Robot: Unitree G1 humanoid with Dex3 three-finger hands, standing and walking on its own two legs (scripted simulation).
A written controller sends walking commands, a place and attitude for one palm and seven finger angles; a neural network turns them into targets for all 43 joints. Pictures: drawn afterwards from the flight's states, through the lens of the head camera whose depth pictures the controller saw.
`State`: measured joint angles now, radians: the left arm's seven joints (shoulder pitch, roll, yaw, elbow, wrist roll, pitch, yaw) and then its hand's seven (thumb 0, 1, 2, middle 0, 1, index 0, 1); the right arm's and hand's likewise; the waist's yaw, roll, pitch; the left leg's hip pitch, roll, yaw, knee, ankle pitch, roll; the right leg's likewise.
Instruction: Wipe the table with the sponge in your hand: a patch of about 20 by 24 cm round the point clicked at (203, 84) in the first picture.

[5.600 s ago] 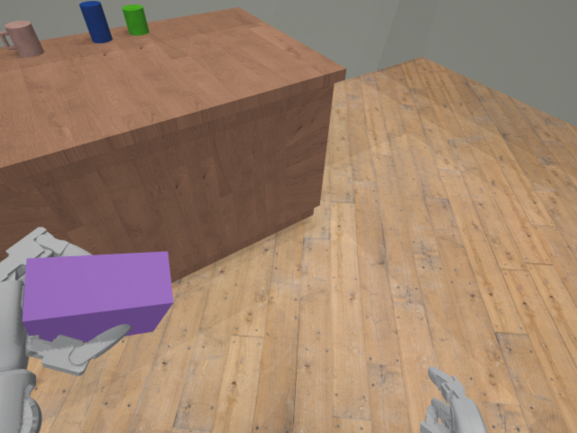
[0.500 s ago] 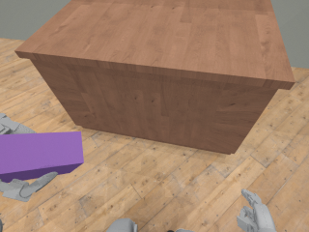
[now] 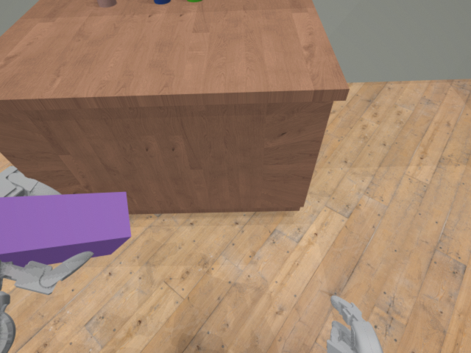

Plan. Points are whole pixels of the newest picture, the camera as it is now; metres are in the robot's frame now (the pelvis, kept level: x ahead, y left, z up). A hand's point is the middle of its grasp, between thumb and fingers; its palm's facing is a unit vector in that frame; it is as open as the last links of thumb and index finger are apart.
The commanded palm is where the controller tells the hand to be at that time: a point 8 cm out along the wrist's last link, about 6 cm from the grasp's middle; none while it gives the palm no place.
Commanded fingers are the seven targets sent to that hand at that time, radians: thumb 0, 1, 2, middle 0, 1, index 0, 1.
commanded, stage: turn to face it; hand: left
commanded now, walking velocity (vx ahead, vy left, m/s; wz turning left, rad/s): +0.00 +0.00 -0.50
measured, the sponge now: (84, 229) +0.22 +0.22 +0.15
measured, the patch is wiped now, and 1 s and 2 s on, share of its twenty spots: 0.00 0.00 0.00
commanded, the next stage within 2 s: take the last steps up to it in 0.46 s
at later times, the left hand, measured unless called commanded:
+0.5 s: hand (116, 245) +0.20 +0.16 +0.18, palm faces +0.25 -0.88 -0.41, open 9.9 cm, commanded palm +0.16 +0.20 +0.19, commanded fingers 0.00 0.10 1.30 -1.20 -1.60 -1.20 -1.60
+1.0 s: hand (151, 273) +0.17 +0.11 +0.18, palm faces +0.21 -0.87 -0.44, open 9.9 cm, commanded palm +0.13 +0.16 +0.19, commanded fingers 0.00 0.10 1.30 -1.20 -1.60 -1.20 -1.60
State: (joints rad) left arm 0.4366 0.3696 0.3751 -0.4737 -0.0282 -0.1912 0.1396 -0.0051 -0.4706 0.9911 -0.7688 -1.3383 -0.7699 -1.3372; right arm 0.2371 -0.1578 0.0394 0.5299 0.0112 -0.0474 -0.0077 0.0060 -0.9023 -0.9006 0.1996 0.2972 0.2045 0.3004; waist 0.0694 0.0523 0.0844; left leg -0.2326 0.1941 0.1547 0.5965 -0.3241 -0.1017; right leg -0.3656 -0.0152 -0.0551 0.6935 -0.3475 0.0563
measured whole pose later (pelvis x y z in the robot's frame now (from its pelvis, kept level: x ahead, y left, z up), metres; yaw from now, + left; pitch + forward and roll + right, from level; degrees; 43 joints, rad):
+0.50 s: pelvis -0.06 -0.04 +0.01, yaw -12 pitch -1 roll -1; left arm 0.48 0.34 0.37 -0.49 -0.02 -0.19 0.15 -0.01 -0.47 0.99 -0.77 -1.34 -0.77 -1.34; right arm 0.23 -0.22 -0.02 0.57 0.01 -0.06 -0.05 0.01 -0.91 -0.90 0.19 0.30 0.20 0.30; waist 0.02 0.01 0.04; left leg -0.25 0.10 0.10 0.55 -0.28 -0.02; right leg -0.44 0.03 -0.04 0.89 -0.43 0.04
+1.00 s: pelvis -0.09 -0.07 +0.02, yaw -12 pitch +1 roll +2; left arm 0.52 0.36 0.34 -0.48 -0.01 -0.23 0.17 -0.01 -0.47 0.99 -0.77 -1.34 -0.77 -1.34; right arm 0.26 -0.28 -0.05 0.64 -0.01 -0.05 -0.07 0.01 -0.91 -0.90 0.20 0.30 0.20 0.30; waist -0.01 -0.03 0.03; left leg -0.33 0.04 0.11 0.65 -0.37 0.01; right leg -0.25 -0.06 -0.12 0.46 -0.22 -0.04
